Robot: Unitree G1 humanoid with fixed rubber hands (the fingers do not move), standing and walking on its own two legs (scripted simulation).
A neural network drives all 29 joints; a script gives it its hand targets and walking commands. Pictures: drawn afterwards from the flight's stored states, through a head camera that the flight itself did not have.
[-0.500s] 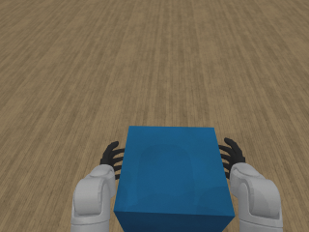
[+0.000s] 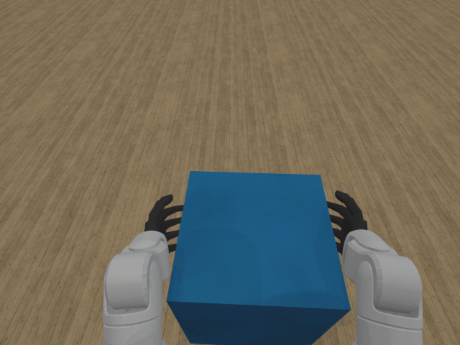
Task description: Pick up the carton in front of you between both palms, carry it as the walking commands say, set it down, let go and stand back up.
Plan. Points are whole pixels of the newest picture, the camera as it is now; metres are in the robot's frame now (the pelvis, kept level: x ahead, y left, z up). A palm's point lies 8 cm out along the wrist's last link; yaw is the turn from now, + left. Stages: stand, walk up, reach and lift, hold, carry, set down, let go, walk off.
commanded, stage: carry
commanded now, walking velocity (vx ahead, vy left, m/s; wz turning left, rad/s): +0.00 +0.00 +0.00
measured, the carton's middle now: (251, 264) +0.27 +0.00 +0.01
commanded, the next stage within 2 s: hold in 1.90 s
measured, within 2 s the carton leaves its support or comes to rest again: neither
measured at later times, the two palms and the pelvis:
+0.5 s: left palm (175, 224) +0.30 +0.13 +0.07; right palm (357, 225) +0.31 -0.17 +0.08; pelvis +0.04 -0.02 -0.01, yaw +0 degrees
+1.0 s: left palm (174, 251) +0.27 +0.13 +0.05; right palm (357, 252) +0.28 -0.17 +0.05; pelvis +0.01 -0.02 +0.00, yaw +0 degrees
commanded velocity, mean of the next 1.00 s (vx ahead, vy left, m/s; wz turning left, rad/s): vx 0.00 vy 0.00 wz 0.00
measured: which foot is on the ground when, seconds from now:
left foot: down 0.00-1.00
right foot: down 0.00-1.00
